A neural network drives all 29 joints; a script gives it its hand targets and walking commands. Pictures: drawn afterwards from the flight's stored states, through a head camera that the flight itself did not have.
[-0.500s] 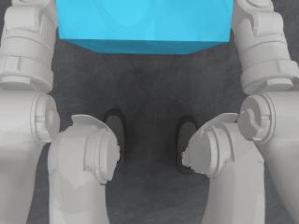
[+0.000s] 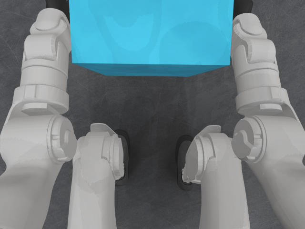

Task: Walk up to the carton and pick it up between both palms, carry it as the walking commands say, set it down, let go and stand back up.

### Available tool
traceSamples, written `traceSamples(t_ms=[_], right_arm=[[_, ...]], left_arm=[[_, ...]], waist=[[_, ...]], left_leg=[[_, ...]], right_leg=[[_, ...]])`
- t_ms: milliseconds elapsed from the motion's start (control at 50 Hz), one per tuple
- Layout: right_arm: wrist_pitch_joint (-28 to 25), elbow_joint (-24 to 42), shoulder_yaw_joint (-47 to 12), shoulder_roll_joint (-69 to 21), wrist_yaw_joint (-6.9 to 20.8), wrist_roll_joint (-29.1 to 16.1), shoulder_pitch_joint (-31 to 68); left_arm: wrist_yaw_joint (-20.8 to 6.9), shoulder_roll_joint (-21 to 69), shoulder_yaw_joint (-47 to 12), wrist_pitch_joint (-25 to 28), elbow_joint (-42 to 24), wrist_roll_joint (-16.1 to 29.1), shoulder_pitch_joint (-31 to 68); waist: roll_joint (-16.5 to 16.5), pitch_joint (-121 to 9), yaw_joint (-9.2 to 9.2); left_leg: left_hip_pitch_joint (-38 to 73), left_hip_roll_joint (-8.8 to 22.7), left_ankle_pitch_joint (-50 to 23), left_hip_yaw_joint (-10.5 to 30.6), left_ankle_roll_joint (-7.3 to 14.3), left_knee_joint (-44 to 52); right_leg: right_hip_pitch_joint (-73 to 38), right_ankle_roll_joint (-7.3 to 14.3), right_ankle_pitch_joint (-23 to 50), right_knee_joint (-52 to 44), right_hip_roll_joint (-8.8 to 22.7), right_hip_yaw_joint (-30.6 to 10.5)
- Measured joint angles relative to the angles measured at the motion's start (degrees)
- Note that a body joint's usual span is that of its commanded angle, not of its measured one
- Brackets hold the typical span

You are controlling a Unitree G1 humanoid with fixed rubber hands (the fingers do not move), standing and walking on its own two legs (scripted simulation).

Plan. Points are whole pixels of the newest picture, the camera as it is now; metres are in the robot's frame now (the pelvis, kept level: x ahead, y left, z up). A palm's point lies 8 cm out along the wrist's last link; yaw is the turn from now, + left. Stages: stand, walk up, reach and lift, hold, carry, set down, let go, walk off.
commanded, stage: reach and lift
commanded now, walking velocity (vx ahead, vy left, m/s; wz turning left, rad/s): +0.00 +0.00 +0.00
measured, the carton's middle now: (149, 19) +0.56 +0.03 -0.19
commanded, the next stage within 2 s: none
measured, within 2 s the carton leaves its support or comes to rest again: neither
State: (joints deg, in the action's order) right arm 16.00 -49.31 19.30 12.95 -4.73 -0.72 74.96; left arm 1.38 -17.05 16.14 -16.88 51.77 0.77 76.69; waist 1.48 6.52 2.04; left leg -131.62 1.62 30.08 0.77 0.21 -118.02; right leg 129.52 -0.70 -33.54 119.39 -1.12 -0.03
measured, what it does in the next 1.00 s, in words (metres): rises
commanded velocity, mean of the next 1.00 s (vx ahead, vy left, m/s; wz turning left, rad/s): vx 0.00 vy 0.00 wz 0.00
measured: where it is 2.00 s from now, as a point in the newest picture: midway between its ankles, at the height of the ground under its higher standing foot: (152, 169)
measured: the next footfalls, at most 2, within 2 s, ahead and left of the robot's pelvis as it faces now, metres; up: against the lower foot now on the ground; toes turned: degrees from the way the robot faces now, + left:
none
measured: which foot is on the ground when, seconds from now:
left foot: down 0.00-1.00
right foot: down 0.00-1.00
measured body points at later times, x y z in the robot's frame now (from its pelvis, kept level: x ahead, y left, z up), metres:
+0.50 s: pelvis +0.00 +0.00 +0.04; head +0.33 +0.02 +0.35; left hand +0.54 +0.21 -0.08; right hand +0.55 -0.14 -0.08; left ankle +0.11 +0.12 -0.36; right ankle +0.10 -0.12 -0.36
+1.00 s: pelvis +0.00 +0.00 +0.09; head +0.30 +0.02 +0.43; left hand +0.52 +0.21 +0.00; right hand +0.53 -0.15 +0.00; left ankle +0.11 +0.12 -0.36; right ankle +0.10 -0.12 -0.36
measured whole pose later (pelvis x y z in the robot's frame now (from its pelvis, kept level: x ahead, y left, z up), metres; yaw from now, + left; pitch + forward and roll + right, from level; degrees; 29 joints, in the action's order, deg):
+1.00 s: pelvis +0.00 +0.00 +0.09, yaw +0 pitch +48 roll -1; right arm 23.6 -37.9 26.4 5.7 0.0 7.2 62.8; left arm -3.2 -9.4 24.2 -24.7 39.7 -7.9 63.8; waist 1.4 -7.8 1.5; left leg -120.9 0.8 25.9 1.0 -0.3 -99.2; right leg 119.0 -0.6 -29.1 100.4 -1.2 -0.2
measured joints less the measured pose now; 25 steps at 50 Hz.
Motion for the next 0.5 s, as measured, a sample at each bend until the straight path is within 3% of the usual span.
traceSamples(t_ms=[320,500], right_arm=[[3.2,6.9,1.3,-2.0,0.8,1.2,-3.7],[4.4,7.7,3.6,-3.7,1.9,3.1,-6.0]], left_arm=[[-1.1,2.0,2.1,-3.7,-8.3,-2.1,-4.7],[-1.9,4.0,4.6,-5.0,-9.3,-4.0,-7.1]], waist=[[0.3,-3.1,-0.25],[0.3,-7.3,-0.11]], left_leg=[[0.9,-0.3,-0.5,0.4,-0.3,3.7],[3.3,-0.4,-1.3,0.3,-0.3,8.2]], right_leg=[[-1.1,0.0,0.5,-4.0,0.0,0.2],[-3.4,-0.1,1.6,-8.5,-0.2,0.0]])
